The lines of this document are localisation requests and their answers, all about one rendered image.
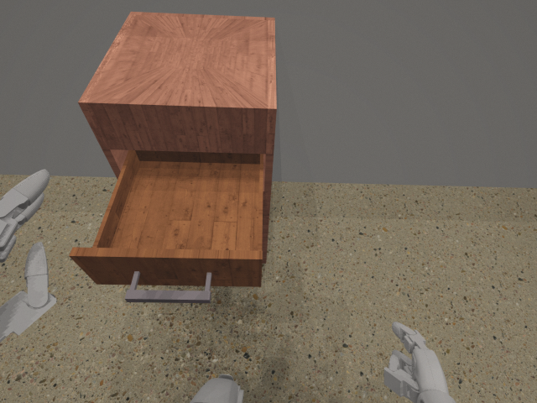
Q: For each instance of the left robot hand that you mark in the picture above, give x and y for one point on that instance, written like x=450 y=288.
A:
x=17 y=206

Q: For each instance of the cabinet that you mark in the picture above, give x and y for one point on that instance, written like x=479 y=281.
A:
x=188 y=83

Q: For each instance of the robot left thigh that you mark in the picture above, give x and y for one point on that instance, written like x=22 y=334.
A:
x=219 y=390

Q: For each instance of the right robot hand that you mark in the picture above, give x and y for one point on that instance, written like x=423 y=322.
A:
x=407 y=377

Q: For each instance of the drawer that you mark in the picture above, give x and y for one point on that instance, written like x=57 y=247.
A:
x=176 y=216

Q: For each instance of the handle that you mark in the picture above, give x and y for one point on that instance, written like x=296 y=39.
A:
x=168 y=296

